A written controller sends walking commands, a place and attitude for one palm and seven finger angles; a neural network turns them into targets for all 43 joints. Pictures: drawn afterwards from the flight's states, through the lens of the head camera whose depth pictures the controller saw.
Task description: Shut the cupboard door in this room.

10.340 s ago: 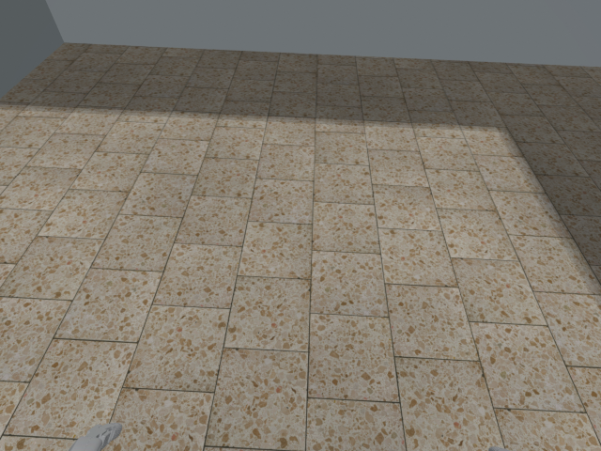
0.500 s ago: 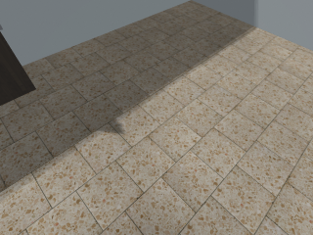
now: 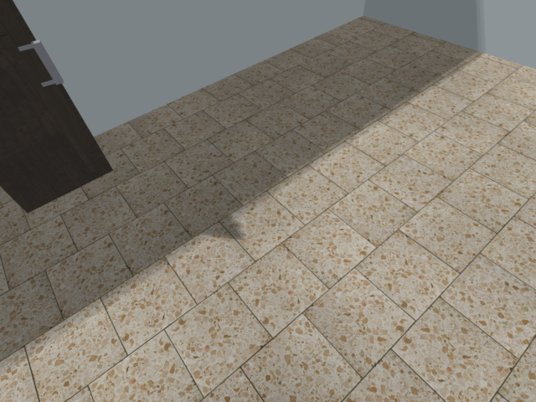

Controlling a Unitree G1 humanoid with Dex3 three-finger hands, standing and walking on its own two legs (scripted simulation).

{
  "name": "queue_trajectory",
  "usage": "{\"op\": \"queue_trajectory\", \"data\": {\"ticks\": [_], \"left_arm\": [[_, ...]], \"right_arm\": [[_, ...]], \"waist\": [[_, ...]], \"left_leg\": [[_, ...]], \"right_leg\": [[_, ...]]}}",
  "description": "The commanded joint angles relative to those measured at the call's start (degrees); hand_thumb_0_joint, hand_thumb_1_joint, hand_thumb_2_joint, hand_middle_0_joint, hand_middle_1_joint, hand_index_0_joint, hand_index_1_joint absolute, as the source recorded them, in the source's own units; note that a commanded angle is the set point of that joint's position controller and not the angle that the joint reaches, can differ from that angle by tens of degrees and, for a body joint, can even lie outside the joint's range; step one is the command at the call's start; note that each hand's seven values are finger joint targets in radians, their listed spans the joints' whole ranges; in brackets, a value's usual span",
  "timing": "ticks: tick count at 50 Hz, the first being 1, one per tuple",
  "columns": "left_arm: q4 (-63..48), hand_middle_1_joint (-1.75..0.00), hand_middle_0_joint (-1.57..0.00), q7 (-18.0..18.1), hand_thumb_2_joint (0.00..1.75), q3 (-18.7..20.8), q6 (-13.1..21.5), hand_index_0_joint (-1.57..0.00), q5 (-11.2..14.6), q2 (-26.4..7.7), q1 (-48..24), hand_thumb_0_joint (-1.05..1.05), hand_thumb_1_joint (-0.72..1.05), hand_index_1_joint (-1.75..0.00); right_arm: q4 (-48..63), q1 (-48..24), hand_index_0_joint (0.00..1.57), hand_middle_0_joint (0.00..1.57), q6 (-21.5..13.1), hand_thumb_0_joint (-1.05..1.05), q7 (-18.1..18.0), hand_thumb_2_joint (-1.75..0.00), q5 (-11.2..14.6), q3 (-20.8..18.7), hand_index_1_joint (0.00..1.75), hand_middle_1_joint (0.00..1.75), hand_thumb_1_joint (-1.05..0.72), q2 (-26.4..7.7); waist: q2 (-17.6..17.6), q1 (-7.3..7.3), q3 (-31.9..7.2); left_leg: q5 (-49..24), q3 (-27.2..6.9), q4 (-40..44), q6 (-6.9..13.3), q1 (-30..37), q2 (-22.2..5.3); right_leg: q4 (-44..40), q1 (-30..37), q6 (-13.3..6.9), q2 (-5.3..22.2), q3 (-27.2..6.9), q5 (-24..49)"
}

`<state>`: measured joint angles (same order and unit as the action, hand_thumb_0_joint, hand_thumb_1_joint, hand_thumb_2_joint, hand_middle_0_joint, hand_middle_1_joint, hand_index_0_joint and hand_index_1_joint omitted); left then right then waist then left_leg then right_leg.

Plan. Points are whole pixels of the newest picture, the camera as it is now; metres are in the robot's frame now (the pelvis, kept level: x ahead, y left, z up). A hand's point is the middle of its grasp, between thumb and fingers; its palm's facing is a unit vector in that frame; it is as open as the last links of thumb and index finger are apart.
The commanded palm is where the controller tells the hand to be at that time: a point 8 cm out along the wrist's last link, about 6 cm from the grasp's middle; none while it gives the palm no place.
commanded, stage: turn or walk to find it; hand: left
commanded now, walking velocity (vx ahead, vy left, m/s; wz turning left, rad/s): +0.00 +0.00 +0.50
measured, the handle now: (41, 65) +1.05 +0.79 +0.02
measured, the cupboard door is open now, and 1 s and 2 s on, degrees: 81 81 81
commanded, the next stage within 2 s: stand and wait in 0.58 s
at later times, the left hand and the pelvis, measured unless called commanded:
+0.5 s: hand out of the picture -0.04 +0.25 -0.18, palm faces +0.28 -0.93 -0.24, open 7.4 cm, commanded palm none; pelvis -0.04 +0.03 +0.00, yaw +13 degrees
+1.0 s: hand out of the picture -0.07 +0.16 -0.14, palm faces +0.45 -0.86 -0.26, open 7.3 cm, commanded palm none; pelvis -0.01 -0.01 +0.01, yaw +24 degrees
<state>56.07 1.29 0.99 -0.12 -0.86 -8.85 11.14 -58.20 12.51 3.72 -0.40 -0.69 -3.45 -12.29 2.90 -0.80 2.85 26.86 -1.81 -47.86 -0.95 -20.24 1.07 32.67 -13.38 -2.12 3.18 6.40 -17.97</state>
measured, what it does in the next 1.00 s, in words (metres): steps on the spot, turning left: left foot, then right foot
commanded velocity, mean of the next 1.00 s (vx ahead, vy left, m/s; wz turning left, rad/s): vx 0.09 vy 0.00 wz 0.39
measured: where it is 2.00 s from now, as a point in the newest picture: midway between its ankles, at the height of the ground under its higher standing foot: outside the picture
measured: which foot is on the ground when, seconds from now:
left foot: up 0.00-0.36, down 0.38-0.80, up 0.82-1.00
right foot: down 0.00-0.38, up 0.40-0.76, down 0.78-1.00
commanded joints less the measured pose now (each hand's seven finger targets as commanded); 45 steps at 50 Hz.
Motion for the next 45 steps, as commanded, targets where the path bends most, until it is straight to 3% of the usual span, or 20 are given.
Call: {"op": "queue_trajectory", "data": {"ticks": [1, 6, 12, 14, 16, 17, 18, 19, 20, 22, 25, 33, 37, 38, 39, 40, 41, 42, 43, 45], "left_arm": [[-3.35, -0.3, -0.2, 0.76, 0.9, 3.08, 0.79, -0.2, -0.15, -11.37, 0.42, 0.0, 0.9, -0.3], [-3.51, -0.3, -0.2, 0.94, 0.9, 3.44, 0.78, -0.2, -0.49, -11.3, 2.39, 0.0, 0.9, -0.3], [-2.94, -0.3, -0.2, 0.86, 0.9, 4.64, 0.3, -0.2, -0.95, -14.25, 4.24, 0.0, 0.9, -0.3], [-2.79, -0.3, -0.2, 0.73, 0.9, 4.82, 0.06, -0.2, -0.91, -14.9, 3.71, 0.0, 0.9, -0.3], [-2.92, -0.3, -0.2, 0.48, 0.9, 4.8, -0.31, -0.2, -0.46, -14.83, 3.06, 0.0, 0.9, -0.3], [-3.14, -0.3, -0.2, 0.37, 0.9, 4.63, -0.65, -0.2, 0.04, -13.91, 2.54, 0.0, 0.9, -0.3], [-4.41, -0.3, -0.2, 0.16, 0.9, 4.21, -1.16, -0.2, 0.43, -10.88, 2.71, 0.0, 0.9, -0.3], [-6.92, -0.3, -0.2, -0.03, 0.9, 3.06, -1.53, -0.2, 0.26, -7.73, -0.26, 0.0, 0.9, -0.3], [-7.4, -0.3, -0.2, 0.03, 0.9, 3.18, -2.01, -0.2, -0.03, -9.37, -2.9, 0.0, 0.9, -0.3], [-6.25, -0.3, -0.2, -0.25, 0.9, 3.77, -2.52, -0.2, -0.11, -9.33, -4.4, 0.0, 0.9, -0.3], [-4.72, -0.3, -0.2, -0.87, 0.9, 3.66, -1.96, -0.2, -0.07, -9.2, -1.63, 0.0, 0.9, -0.3], [-5.91, -0.3, -0.2, -0.26, 0.9, 2.53, -1.52, -0.2, 0.27, -7.33, -2.97, 0.0, 0.9, -0.3], [-3.33, -0.3, -0.2, -0.44, 0.9, 2.4, -0.31, -0.2, 0.42, -7.05, 3.89, 0.0, 0.9, -0.3], [-2.33, -0.3, -0.2, -0.51, 0.9, 2.75, 0.17, -0.2, 0.07, -8.59, 6.79, 0.0, 0.9, -0.3], [-1.78, -0.3, -0.2, -0.3, 0.9, 3.62, 0.8, -0.2, -0.9, -12.59, 9.63, 0.0, 0.9, -0.3], [-2.37, -0.3, -0.2, -0.08, 0.9, 4.49, 0.69, -0.2, -1.16, -17.21, 10.85, 0.0, 0.9, -0.3], [-2.95, -0.3, -0.2, 0.11, 0.9, 4.09, 0.63, -0.2, -0.52, -16.57, 10.54, 0.0, 0.9, -0.3], [-3.39, -0.3, -0.2, 0.28, 0.9, 4.34, 1.44, -0.2, -0.41, -14.76, 6.41, 0.0, 0.9, -0.3], [-3.45, -0.3, -0.2, 0.27, 0.9, 3.9, 1.68, -0.2, -0.34, -13.3, 5.27, 0.0, 0.9, -0.3], [-2.88, -0.3, -0.2, -0.01, 0.9, 2.74, 3.05, -0.2, -0.2, -9.64, 4.39, 0.0, 0.9, -0.3]], "right_arm": [[2.7, 0.03, 0.2, 0.2, -0.74, 0.0, 0.56, -0.9, -0.23, -1.72, 0.3, 0.3, -0.9, -4.63], [2.82, -0.91, 0.2, 0.2, -0.32, 0.0, 1.06, -0.9, -0.38, -1.76, 0.3, 0.3, -0.9, -4.32], [4.76, -4.23, 0.2, 0.2, -1.27, 0.0, 1.14, -0.9, 0.11, -0.89, 0.3, 0.3, -0.9, -3.17], [4.74, -2.43, 0.2, 0.2, -1.69, 0.0, 1.02, -0.9, 0.25, -0.74, 0.3, 0.3, -0.9, -3.03], [4.24, 0.3, 0.2, 0.2, -2.13, 0.0, 0.94, -0.9, 0.15, -0.8, 0.3, 0.3, -0.9, -3.86], [3.78, 2.68, 0.2, 0.2, -2.62, 0.0, 1.03, -0.9, 0.09, -1.14, 0.3, 0.3, -0.9, -5.42], [4.06, 4.29, 0.2, 0.2, -3.08, 0.0, 0.93, -0.9, -0.25, -2.14, 0.3, 0.3, -0.9, -9.91], [3.95, 6.45, 0.2, 0.2, -2.9, 0.0, 0.44, -0.9, -0.46, -3.17, 0.3, 0.3, -0.9, -14.35], [3.41, 6.87, 0.2, 0.2, -2.51, 0.0, 0.27, -0.9, -0.69, -3.12, 0.3, 0.3, -0.9, -14.72], [4.63, 1.22, 0.2, 0.2, -2.7, 0.0, -0.52, -0.9, -0.82, -2.44, 0.3, 0.3, -0.9, -11.9], [6.07, -1.95, 0.2, 0.2, -3.25, 0.0, -0.63, -0.9, -0.72, -1.63, 0.3, 0.3, -0.9, -10.49], [6.01, 1.23, 0.2, 0.2, -3.04, 0.0, -0.54, -0.9, -0.86, -2.11, 0.3, 0.3, -0.9, -10.14], [6.08, -1.3, 0.2, 0.2, -2.78, 0.0, -0.27, -0.9, -0.77, -1.95, 0.3, 0.3, -0.9, -9.47], [6.17, -1.75, 0.2, 0.2, -2.75, 0.0, -0.1, -0.9, -0.4, -1.81, 0.3, 0.3, -0.9, -8.35], [6.86, -1.21, 0.2, 0.2, -2.7, 0.0, 0.08, -0.9, 0.02, -1.25, 0.3, 0.3, -0.9, -4.41], [9.37, -4.17, 0.2, 0.2, -2.66, 0.0, 0.32, -0.9, -0.37, -0.74, 0.3, 0.3, -0.9, -3.05], [9.84, -6.9, 0.2, 0.2, -2.39, 0.0, 0.85, -0.9, -0.94, -1.59, 0.3, 0.3, -0.9, -6.51], [8.54, -4.96, 0.2, 0.2, -1.9, 0.0, 1.31, -0.9, -1.19, -2.1, 0.3, 0.3, -0.9, -7.12], [7.44, -3.85, 0.2, 0.2, -1.81, 0.0, 1.63, -0.9, -1.26, -2.25, 0.3, 0.3, -0.9, -6.81], [5.01, -1.03, 0.2, 0.2, -1.96, 0.0, 2.27, -0.9, -1.47, -1.9, 0.3, 0.3, -0.9, -5.17]], "waist": [[-10.81, 0.53, 0.76], [-11.48, 1.7, 0.36], [-13.21, 3.72, -2.87], [-13.28, 2.92, -4.44], [-11.52, 1.21, -6.07], [-7.05, -0.38, -7.26], [7.39, -1.25, -7.32], [17.51, -2.78, -5.44], [9.93, -3.36, -4.97], [11.45, -1.57, -1.66], [5.7, 0.16, -2.2], [6.16, -1.37, -6.14], [5.48, 1.83, -7.16], [2.28, 3.08, -7.36], [-10.27, 4.34, -7.03], [-22.48, 6.23, -2.28], [-15.51, 6.15, 1.56], [-17.41, 3.49, 4.35], [-14.33, 2.28, 5.47], [-9.4, 0.56, 5.63]], "left_leg": [[-2.39, -1.25, -18.45, -1.18, -8.29, -2.17], [-3.8, 1.07, -15.72, -2.71, -8.26, -3.51], [0.51, 4.94, 0.51, -2.48, -4.04, -3.98], [-1.09, 6.5, 6.94, -2.1, -0.82, -3.4], [-9.3, 7.63, 16.2, -1.54, 5.97, -2.68], [-16.25, 5.68, 23.39, -0.75, 12.45, -4.03], [-24.19, -9.09, 28.56, 3.11, 18.11, -13.82], [-40.1, -20.46, 30.73, 9.6, 18.0, -23.94], [-35.64, -18.1, 30.42, 12.62, 13.96, -25.63], [-25.88, -15.07, 31.52, 10.79, 9.26, -19.22], [-31.03, -10.12, 29.7, 9.16, 9.98, -14.98], [-36.01, -12.78, 27.24, 10.92, 14.8, -14.88], [-25.78, -12.07, 23.91, 7.87, 7.2, -11.4], [-15.16, -10.32, 20.77, 5.67, 1.54, -8.64], [-1.53, -4.72, 9.72, 2.34, -10.52, -2.5], [7.96, -0.03, -3.4, -0.11, -20.11, 2.06], [4.9, -2.99, -11.58, 0.4, -20.36, -0.9], [-0.19, -4.54, -15.57, 0.64, -19.93, -2.6], [-2.99, -3.18, -18.66, 0.47, -19.43, -3.25], [-10.32, -1.56, -20.47, -0.47, -17.99, -4.07]], "right_leg": [[-15.43, 1.53, -5.06, 15.45, -10.14, 18.06], [-16.32, 2.71, -4.58, 15.89, -7.11, 12.8], [-11.64, 7.57, -6.63, 18.63, -5.26, 21.11], [-8.67, 8.02, -5.73, 18.67, -3.64, 23.66], [-4.12, 5.13, -2.66, 17.2, -0.66, 21.68], [1.27, 0.63, 0.01, 15.67, 1.57, 17.28], [12.28, -10.28, 3.98, 8.99, 4.53, 2.18], [22.42, -19.4, 6.62, 3.59, 2.84, -19.32], [28.2, -17.28, 5.55, 4.25, -1.66, -18.24], [31.46, -18.99, 5.7, 4.46, -4.28, -11.29], [30.48, -17.1, 6.33, 3.22, -4.42, -6.08], [16.07, -12.12, 6.6, 0.89, -4.36, -8.94], [-2.98, 2.52, 6.03, -1.42, -1.72, 1.15], [-9.44, 9.57, 5.73, -0.14, -2.76, 3.54], [-16.45, 17.7, 2.8, 10.15, -14.33, -6.09], [-22.96, 14.97, -2.71, 22.42, -30.97, -14.7], [-26.31, 6.84, -5.27, 24.35, -31.64, -21.14], [-28.38, 1.88, -3.86, 22.06, -29.33, -24.58], [-28.01, 1.21, -2.44, 20.7, -26.86, -23.26], [-24.73, 2.43, -0.81, 15.66, -14.57, -8.8]]}}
